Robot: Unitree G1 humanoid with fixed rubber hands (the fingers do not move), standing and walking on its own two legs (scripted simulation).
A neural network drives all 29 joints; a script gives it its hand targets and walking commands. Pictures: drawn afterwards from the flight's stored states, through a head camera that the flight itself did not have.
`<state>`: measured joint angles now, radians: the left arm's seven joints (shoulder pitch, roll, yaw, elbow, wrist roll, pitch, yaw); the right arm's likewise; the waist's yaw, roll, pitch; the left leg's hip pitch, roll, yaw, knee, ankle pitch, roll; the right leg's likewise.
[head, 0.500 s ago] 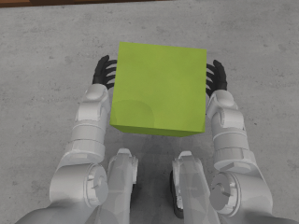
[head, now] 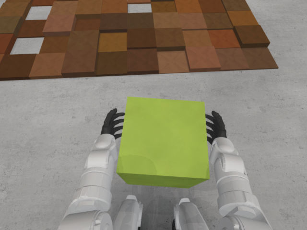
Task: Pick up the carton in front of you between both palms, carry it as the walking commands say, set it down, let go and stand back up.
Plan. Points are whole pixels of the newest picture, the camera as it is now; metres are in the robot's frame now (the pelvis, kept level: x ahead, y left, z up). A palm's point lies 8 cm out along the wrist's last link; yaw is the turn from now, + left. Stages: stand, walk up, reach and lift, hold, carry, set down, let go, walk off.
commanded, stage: reach and lift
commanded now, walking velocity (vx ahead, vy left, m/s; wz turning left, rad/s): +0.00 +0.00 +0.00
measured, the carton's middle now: (161, 147) +0.37 +0.00 -0.10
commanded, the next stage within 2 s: hold in 1.62 s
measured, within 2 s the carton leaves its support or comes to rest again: neither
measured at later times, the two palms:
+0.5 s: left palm (90, 123) +0.34 +0.15 +0.12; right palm (244, 125) +0.34 -0.15 +0.12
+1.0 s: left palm (82, 119) +0.33 +0.15 +0.16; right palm (255, 120) +0.33 -0.15 +0.16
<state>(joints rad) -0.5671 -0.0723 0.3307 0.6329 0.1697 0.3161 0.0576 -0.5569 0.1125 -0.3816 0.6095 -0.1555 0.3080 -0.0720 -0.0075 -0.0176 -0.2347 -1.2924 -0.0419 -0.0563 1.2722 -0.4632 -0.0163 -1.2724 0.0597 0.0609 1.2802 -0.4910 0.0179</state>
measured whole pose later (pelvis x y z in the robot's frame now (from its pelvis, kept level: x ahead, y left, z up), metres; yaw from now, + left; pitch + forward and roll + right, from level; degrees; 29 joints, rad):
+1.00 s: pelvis +0.03 +0.00 +0.13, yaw +0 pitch -4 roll +0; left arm -0.34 -0.17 0.32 0.38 0.30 0.61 -0.01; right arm -0.36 0.18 -0.35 0.40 -0.31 0.59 0.02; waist 0.00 -0.01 0.03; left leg -0.19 -0.02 -0.07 0.46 -0.20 -0.01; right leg -0.17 0.03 0.08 0.48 -0.23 0.00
